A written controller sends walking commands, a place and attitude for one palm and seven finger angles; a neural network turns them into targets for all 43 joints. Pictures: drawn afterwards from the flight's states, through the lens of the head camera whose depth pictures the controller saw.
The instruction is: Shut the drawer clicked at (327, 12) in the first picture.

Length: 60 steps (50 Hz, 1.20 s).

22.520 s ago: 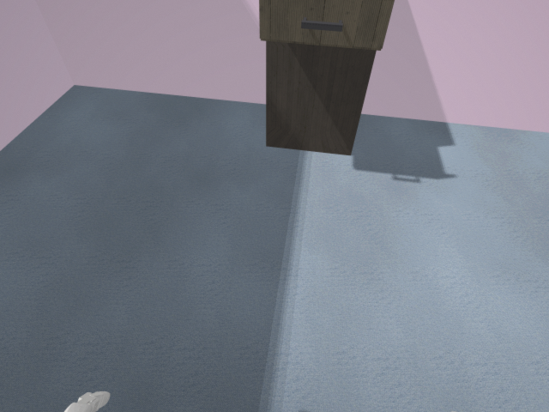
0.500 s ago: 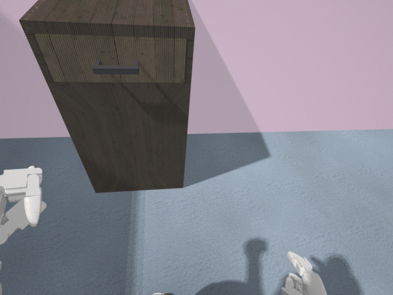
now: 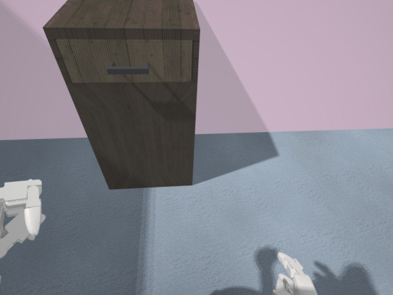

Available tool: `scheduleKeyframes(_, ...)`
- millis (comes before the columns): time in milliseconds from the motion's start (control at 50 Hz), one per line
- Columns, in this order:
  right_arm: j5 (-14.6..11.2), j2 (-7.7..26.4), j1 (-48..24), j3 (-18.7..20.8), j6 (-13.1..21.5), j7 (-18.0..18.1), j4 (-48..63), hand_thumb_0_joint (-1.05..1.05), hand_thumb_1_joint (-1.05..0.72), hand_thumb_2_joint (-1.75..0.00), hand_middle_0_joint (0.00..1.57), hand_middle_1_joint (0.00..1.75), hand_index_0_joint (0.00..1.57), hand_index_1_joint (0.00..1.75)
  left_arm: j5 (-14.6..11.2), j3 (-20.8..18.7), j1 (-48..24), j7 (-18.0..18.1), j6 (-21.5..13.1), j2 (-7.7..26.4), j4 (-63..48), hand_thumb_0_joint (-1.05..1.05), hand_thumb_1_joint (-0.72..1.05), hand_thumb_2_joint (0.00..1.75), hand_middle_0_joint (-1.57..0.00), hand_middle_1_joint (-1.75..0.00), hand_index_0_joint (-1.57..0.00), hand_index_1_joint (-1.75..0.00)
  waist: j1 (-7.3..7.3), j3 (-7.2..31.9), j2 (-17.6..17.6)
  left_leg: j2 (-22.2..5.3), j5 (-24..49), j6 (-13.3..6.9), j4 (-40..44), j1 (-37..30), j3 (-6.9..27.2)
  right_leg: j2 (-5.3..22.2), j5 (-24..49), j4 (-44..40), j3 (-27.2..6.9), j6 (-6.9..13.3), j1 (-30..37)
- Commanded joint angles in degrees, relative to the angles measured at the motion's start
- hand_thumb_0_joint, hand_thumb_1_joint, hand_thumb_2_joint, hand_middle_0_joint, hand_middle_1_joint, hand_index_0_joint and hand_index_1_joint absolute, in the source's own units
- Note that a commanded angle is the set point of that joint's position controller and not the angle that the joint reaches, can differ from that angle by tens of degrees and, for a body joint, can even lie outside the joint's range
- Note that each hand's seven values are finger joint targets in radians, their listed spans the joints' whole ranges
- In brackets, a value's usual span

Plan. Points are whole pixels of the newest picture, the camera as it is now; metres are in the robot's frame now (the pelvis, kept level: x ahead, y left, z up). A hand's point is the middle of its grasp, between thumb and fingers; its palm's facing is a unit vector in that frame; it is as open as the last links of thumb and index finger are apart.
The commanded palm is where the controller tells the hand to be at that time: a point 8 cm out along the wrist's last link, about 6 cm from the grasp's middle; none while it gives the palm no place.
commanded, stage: stop stepping back and stand still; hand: left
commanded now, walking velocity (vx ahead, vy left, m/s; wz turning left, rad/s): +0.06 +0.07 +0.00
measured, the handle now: (128, 67) +0.82 +0.28 +0.04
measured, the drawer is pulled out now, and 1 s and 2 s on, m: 0.00 0.00 0.00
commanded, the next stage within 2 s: let the arm hang, fingers relaxed in 0.30 s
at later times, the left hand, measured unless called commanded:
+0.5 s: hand (53, 238) +0.21 +0.27 +0.04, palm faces +0.18 -0.86 -0.49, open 3.2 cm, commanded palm none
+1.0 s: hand out of the picture -0.10 +0.22 -0.16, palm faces +0.07 -0.97 -0.24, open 5.5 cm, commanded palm none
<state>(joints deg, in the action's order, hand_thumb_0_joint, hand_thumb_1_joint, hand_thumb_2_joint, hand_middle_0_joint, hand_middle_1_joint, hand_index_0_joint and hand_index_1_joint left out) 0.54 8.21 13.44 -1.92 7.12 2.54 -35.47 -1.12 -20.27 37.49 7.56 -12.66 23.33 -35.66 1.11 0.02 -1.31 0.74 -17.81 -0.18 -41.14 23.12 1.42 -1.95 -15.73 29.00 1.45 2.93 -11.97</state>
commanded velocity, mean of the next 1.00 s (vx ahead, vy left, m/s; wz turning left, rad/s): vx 0.00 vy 0.00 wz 0.00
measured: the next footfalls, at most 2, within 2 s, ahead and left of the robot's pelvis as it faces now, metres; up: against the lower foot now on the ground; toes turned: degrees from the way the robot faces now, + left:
none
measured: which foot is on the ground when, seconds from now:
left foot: down 0.00-1.00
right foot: down 0.00-1.00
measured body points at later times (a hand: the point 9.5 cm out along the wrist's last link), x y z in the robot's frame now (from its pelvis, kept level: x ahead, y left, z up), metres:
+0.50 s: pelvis +0.01 +0.03 -0.01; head +0.01 +0.01 +0.44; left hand +0.19 +0.32 +0.07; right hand +0.19 -0.21 -0.11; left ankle +0.04 +0.13 -0.74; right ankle -0.01 -0.09 -0.74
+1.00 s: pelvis -0.01 +0.03 +0.00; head +0.02 +0.03 +0.45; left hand -0.10 +0.27 -0.14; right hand -0.02 -0.19 -0.16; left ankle +0.04 +0.13 -0.74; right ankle -0.01 -0.09 -0.74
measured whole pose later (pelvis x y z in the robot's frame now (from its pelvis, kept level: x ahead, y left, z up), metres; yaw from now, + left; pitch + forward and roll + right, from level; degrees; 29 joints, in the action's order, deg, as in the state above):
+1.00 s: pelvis -0.01 +0.03 +0.00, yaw +3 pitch -2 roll -1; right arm 0.6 8.7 17.7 0.4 -1.9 1.3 -63.8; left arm 0.8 -0.2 21.2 1.5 1.5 11.5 67.3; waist -0.4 -5.2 1.1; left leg 1.5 -8.8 -1.9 -25.2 14.9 0.3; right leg 1.5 -14.2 24.9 3.7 -0.2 -9.1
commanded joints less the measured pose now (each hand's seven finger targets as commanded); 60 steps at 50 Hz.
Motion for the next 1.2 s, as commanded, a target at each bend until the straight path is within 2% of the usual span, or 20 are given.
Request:
scheduleKeyframes(0,-0.49,8.46,-4.78,3.75,1.76,1.29,6.97,0.0,-0.9,-0.9,0.2,0.3,0.2,0.3,-1.44,-7.69,-3.36,2.03,-2.93,6.9,-5.44,0.0,0.9,0.9,-1.4,-1.6,-1.4,-1.6,0.3,-0.84,-2.94,-3.49,-3.62,-0.56,-3.55,2.98,-0.11,17.48,-4.04,-13.53,-16.9,7.47,-2.97)
scheduleKeyframes(40,-0.6,8.31,-5.42,3.19,2.08,1.98,6.6,0.0,-0.9,-0.9,0.2,0.3,0.2,0.3,-1.16,-7.03,-3.95,2.47,-3.03,6.4,-3.44,0.0,0.9,0.9,-1.4,-1.6,-1.4,-1.6,-0.04,0.75,-2.89,-1.87,2.66,-1.36,9.9,-7.07,-4.04,12.96,-2.03,-9.94,-10.31,3.71,-4.34)
scheduleKeyframes(60,-0.85,9.09,-6.37,3.72,2.69,2.41,7.13,0.0,-0.9,-0.9,0.2,0.3,0.2,0.3,-1.25,-5.61,-4.81,2.35,-3.0,5.41,-4.42,0.0,0.9,0.9,-1.4,-1.6,-1.4,-1.6,-0.38,0.85,-0.69,-2.55,5.13,-1.88,15.78,-11.32,-2.73,10.93,0.72,-7.28,-7.92,1.6,-4.44)
scheduleKeyframes(100,-0.92,10.94,-6.75,4.41,3.15,2.43,8.17,0.0,-0.9,-0.9,0.2,0.3,0.2,0.3,-1.09,-5.35,-6.18,2.04,-3.72,6.09,-7.54,0.0,0.9,0.9,-1.4,-1.6,-1.4,-1.6,-1.38,2.76,4.89,-8.54,12.95,-4.2,18.26,-16.12,4.85,5.14,3.8,-1.88,-4.42,-2.55,-5.23)
scheduleKeyframes(120,-1.35,11.78,-6.78,4.67,3.12,2.29,8.68,0.0,-0.9,-0.9,0.2,0.3,0.2,0.3,-0.95,-5.01,-6.3,1.68,-3.76,6.28,-7.81,0.0,0.9,0.9,-1.4,-1.6,-1.4,-1.6,-1.67,3.06,3.58,-9.65,16.55,-4.66,16.91,-15.49,5.93,4.11,6.35,-1.57,-4.2,-3.92,-4.18)
scheduleKeyframes(160,-1.14,10.11,-6.91,3.8,3.13,2.2,8.16,0.0,-0.9,-0.9,0.2,0.3,0.2,0.3,-0.69,-6.11,-5.55,1.17,-3.68,6.78,-8.34,0.0,0.9,0.9,-1.4,-1.6,-1.4,-1.6,-1.19,2.43,8.29,-8.37,15.26,-4.36,19.07,-11.77,5.87,3.91,7.13,-1.4,-2.7,-3.72,-1.35)
scheduleKeyframes(240,-1.16,10.15,-6.25,4.18,3.1,1.45,8.42,0.0,-0.9,-0.9,0.2,0.3,0.2,0.3,-0.62,-6.59,-3.06,1.23,-4.21,7.05,-9.14,0.0,0.9,0.9,-1.4,-1.6,-1.4,-1.6,-1.25,4.73,2.47,-6.11,20.15,-2.78,15.73,-11.57,2.4,5.01,15.29,-3.98,-3.92,-2.72,3.37)
scheduleKeyframes(360,-1.05,9.79,-6.72,4.32,1.84,1.4,9.42,0.0,-0.9,-0.9,0.2,0.3,0.2,0.3,-1.58,-8.11,0.32,1.2,-4.02,7.3,-6.93,0.0,0.9,0.9,-1.4,-1.6,-1.4,-1.6,-1.11,4.57,3.28,-5.12,17.2,-1.74,16.17,-11.81,1.21,5.71,14.11,-6.56,-5.0,-2.24,2.87)
scheduleKeyframes(380,-0.77,20.77,-8.6,7.64,3.4,-3.61,-4.87,0.0,-0.9,-0.9,0.2,0.3,0.2,0.3,4.55,14.13,-8.92,-6.93,5.45,1.41,40.8,0.0,0.9,0.9,-1.4,-1.6,-1.4,-1.6,1.08,2.75,3.22,-6.34,26.14,-1.98,5.44,-7.7,1.38,10.38,25.04,3.37,-1.66,-1.17,-4.33)
scheduleKeyframes(400,-1.42,15.92,-3.85,7.43,-0.58,-3.66,-4.12,0.0,-0.9,-0.9,0.2,0.3,0.2,0.3,3.43,12.95,-9.19,-7.48,9.91,-0.94,41.84,0.0,0.9,0.9,-1.36,-1.56,-1.36,-1.56,0.49,6.78,2.17,-6.02,22.36,-1.33,6.5,-9.63,0.96,9.63,19.76,2.16,-3.78,-1.21,-4.07)
scheduleKeyframes(440,-0.31,13.89,-3.85,5.54,-2.98,-3.28,-3.14,0.0,-0.9,-0.9,0.2,0.3,0.2,0.3,3.34,14.44,-12.75,-7.7,11.4,-2.61,46.66,0.0,0.9,0.9,-1.28,-1.47,-1.28,-1.47,-0.55,5.21,-2.24,-6.86,13.46,-3.36,8.45,-5.09,4.58,8.17,6.5,2.02,-2.34,-1.37,-5.53)
scheduleKeyframes(460,0.2,13.91,-3.79,5.29,-3.58,-3.17,-3.13,0.0,-0.9,-0.9,0.2,0.3,0.2,0.3,3.49,14.89,-15.47,-7.69,11.67,-2.05,49.69,0.0,0.9,0.9,-1.24,-1.43,-1.24,-1.43,-0.61,4.53,-7.23,-6.82,14.83,-3.69,8.98,-3.85,5.67,7.54,6.04,1.81,-2.28,-1.2,-4.21)
scheduleKeyframes(500,0.69,14.73,-4.68,5.19,-4.47,-2.76,-4.35,0.0,-0.9,-0.9,0.2,0.3,0.2,0.3,3.23,15.24,-18.81,-7.52,11.94,-1.08,56.94,0.0,0.9,0.9,-1.16,-1.34,-1.16,-1.34,-0.9,4.22,-10.24,-5.54,18.03,-3.54,8.57,-4.26,5.23,8.79,10.58,0.37,-3.4,-0.18,-1.93)
scheduleKeyframes(540,0.89,14.25,-4.86,4.95,-5.59,-2.44,-6.85,0.0,-0.9,-0.9,0.2,0.3,0.2,0.3,2.78,15.98,-22.07,-7.1,12.48,-0.74,64.98,0.0,0.9,0.9,-1.08,-1.25,-1.08,-1.25,-0.59,2.82,-7.19,-4.55,18.58,-2.91,9.81,-6.66,4.51,9.5,10.7,-1.18,-3.99,0.57,-2.05)
scheduleKeyframes(580,1.12,12.62,-4.94,4.03,-6.5,-2.35,-9.61,0.0,-0.9,-0.9,0.2,0.3,0.2,0.3,2.36,17.06,-23.21,-6.69,13.09,-1.79,72.47,0.0,0.9,0.9,-1.0,-1.17,-1.0,-1.17,-0.95,0.38,3.11,-5.04,17.45,-2.74,13.99,-6.31,5.46,8.01,5.92,-2.04,-3.47,-0.21,-1.14)
scheduleKeyframes(620,1.0,11.64,-4.67,3.35,-6.96,-2.08,-12.53,0.0,-0.9,-0.9,0.2,0.3,0.2,0.3,2.03,17.83,-22.69,-6.58,13.25,-2.48,79.38,0.0,0.9,0.9,-0.92,-1.08,-0.92,-1.08,-1.34,-0.87,8.35,-5.39,11.25,-2.83,17.94,-5.52,6.76,6.99,0.17,-4.3,-3.38,-0.63,0.39)
scheduleKeyframes(720,0.84,9.49,-0.71,3.47,-7.53,-1.17,-18.54,0.0,-0.9,-0.9,0.2,0.3,0.2,0.3,1.81,17.92,-19.25,-6.5,12.96,-5.2,90.89,0.0,0.9,0.9,-0.72,-0.86,-0.72,-0.86,-1.29,0.38,11.57,-5.49,2.14,-2.64,21.41,-8.14,6.89,6.66,-2.59,-8.13,-2.61,0.05,1.87)
scheduleKeyframes(800,0.4,9.33,2.91,3.82,-7.84,-0.8,-22.13,0.0,-0.9,-0.9,0.2,0.3,0.2,0.3,1.66,18.82,-17.65,-6.47,12.83,-5.88,96.06,0.0,0.9,0.9,-0.56,-0.69,-0.56,-0.69,-0.95,-1.5,5.91,-6.13,-0.04,-2.88,22.97,-9.33,7.51,6.56,-3.23,-9.66,-1.84,0.0,0.46)
scheduleKeyframes(980,0.16,7.0,6.92,3.77,-7.68,-0.43,-26.98,0.0,-0.9,-0.9,0.2,0.3,0.2,0.3,1.6,19.34,-14.61,-5.83,12.63,-7.64,101.51,0.0,0.9,0.9,-0.2,-0.3,-0.2,-0.3,-0.94,-4.1,1.97,-6.19,2.16,-3.13,23.6,-10.23,6.47,6.87,-2.95,-9.68,-1.55,-0.04,-1.05)
scheduleKeyframes(1180,0.48,3.62,7.76,3.64,-7.86,-0.48,-28.62,0.0,-0.9,-0.9,0.2,0.3,0.2,0.3,1.67,19.04,-14.82,-5.32,12.48,-10.05,101.83,0.0,0.9,0.9,-0.2,-0.3,-0.2,-0.3,-0.64,-6.95,1.77,-4.95,3.79,-2.47,22.03,-9.81,4.39,7.01,-4.57,-10.28,-2.43,0.01,-3.76)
